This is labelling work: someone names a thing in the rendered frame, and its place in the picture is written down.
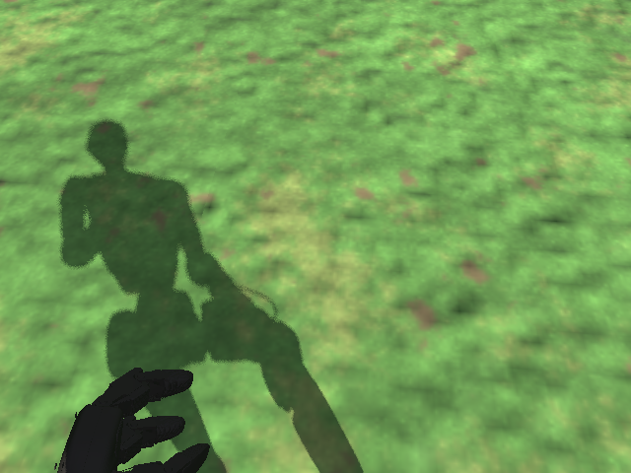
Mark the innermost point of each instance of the robot left hand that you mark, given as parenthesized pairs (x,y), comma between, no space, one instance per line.
(101,439)

